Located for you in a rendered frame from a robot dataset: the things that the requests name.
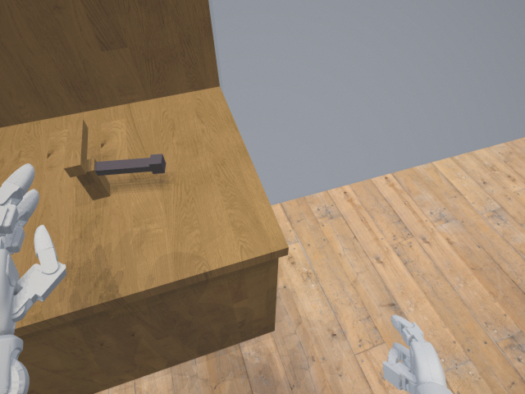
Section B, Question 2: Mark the tap lever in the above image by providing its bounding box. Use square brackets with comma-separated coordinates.
[95, 153, 166, 176]

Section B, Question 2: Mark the right robot hand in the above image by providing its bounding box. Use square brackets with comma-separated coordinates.
[383, 314, 447, 394]

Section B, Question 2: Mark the counter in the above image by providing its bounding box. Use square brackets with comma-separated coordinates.
[0, 0, 289, 394]

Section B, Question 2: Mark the left robot hand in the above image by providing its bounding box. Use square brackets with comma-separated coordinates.
[0, 163, 66, 336]

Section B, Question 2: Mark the left robot forearm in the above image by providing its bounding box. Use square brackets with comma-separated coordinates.
[0, 334, 30, 394]

